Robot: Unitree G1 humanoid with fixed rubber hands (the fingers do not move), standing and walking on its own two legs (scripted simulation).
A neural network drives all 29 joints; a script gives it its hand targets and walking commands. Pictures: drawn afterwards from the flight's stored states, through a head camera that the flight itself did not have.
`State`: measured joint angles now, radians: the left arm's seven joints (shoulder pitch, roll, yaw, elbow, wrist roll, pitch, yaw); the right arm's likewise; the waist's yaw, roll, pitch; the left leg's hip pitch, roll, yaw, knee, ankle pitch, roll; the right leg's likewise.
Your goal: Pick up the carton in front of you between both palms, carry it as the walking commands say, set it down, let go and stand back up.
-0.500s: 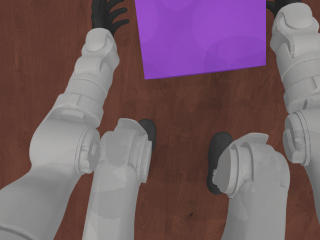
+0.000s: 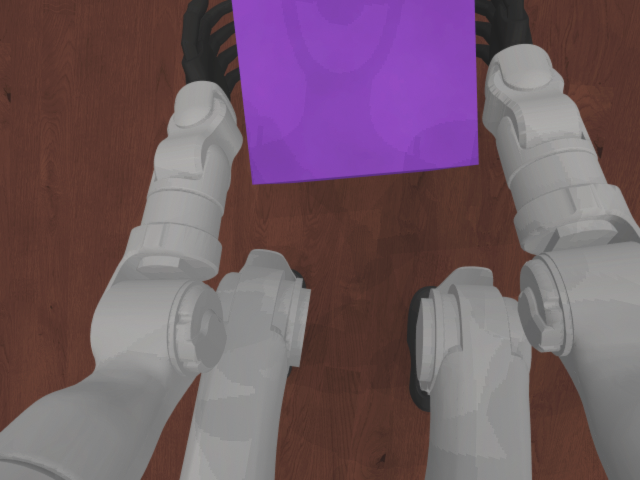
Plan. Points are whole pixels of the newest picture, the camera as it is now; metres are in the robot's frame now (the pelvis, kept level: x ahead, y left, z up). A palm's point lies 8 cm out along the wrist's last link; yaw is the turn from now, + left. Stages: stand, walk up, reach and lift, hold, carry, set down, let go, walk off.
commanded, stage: reach and lift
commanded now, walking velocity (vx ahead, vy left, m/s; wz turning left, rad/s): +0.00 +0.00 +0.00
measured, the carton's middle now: (354, 92) +0.51 +0.01 -0.21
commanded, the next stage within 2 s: none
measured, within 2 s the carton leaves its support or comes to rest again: neither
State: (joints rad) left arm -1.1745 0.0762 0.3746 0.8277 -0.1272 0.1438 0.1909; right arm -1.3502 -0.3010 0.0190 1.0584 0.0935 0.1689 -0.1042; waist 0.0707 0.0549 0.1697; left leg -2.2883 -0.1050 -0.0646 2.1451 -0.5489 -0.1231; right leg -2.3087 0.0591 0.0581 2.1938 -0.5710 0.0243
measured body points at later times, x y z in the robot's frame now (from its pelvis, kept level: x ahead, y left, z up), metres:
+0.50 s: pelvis +0.00 +0.01 +0.12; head +0.25 -0.02 +0.49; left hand +0.48 +0.15 +0.05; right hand +0.50 -0.15 +0.05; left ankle +0.12 +0.14 -0.34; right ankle +0.10 -0.12 -0.34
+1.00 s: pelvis +0.05 +0.01 +0.26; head +0.20 -0.01 +0.68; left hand +0.45 +0.15 +0.21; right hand +0.46 -0.16 +0.20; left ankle +0.12 +0.14 -0.34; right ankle +0.10 -0.12 -0.34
